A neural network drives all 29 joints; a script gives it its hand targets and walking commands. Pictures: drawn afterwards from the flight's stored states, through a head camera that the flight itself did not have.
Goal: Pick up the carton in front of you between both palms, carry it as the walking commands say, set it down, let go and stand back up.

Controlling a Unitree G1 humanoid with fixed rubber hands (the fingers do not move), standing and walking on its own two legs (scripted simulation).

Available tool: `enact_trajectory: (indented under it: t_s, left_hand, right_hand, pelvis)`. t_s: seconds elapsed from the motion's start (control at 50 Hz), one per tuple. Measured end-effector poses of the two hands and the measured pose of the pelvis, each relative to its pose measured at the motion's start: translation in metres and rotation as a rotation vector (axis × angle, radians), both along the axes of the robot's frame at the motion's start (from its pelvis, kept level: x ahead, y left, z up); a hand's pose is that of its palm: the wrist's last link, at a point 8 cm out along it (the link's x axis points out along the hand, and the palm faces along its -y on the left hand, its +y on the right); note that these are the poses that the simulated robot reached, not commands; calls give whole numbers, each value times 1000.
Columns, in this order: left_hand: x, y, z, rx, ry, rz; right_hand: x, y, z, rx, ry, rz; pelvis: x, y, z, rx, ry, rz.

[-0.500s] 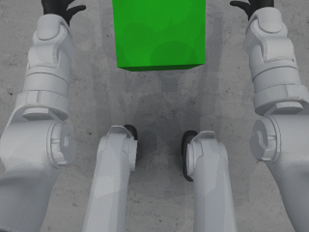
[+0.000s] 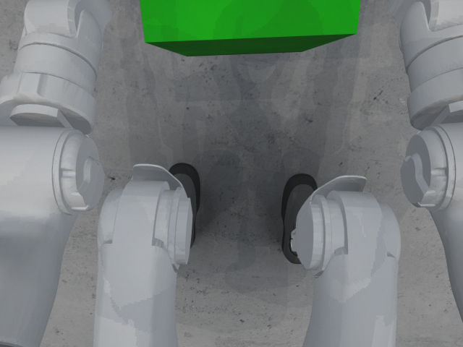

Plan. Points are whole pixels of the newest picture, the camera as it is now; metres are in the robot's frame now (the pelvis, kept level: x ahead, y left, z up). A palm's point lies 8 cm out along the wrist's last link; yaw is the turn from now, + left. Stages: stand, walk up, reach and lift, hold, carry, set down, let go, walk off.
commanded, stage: reach and lift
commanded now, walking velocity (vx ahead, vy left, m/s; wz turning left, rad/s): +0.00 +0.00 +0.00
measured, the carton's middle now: out of the picture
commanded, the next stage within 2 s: none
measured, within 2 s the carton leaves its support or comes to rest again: leaves its support in 0.78 s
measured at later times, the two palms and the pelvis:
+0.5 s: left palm out of the picture +0.55 +0.17 -0.18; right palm out of the picture +0.57 -0.13 -0.18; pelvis -0.01 +0.00 +0.00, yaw +0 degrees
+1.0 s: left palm out of the picture +0.52 +0.17 -0.06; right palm out of the picture +0.54 -0.13 -0.06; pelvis +0.00 +0.00 +0.03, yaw +0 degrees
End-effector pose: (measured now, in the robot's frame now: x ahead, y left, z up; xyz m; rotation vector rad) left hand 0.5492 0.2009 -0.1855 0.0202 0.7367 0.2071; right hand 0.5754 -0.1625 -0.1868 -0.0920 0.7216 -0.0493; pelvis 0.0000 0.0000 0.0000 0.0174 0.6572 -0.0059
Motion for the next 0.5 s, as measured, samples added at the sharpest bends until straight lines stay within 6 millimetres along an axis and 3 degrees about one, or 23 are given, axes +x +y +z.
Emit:
enact_trajectory:
  t_s: [0.24, 0.4, 0.5]
  left_hand:
    - [-5, -3, 9, -7, -13, 3]
    - [-3, -28, 10, -43, -18, -41]
    - [-3, -29, 10, -36, -19, -25]
  right_hand:
    - [-1, 14, 8, 15, -11, 16]
    - [-3, 31, 10, 34, -6, 49]
    - [-1, 31, 11, 10, 8, 45]
  pelvis:
    - [-2, -3, -4, 6, -1, 2]
    - [-9, -4, 0, 7, -21, -1]
    - [-11, -5, 0, 8, -41, -5]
